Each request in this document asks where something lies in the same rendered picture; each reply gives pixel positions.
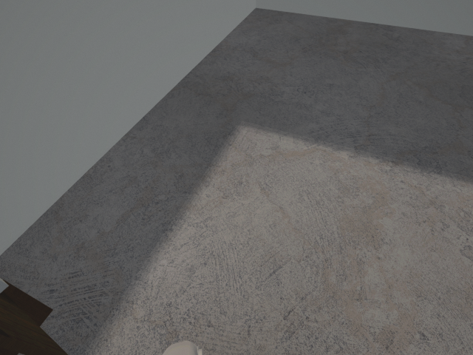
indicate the cupboard door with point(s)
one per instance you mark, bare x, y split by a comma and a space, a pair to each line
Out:
19, 333

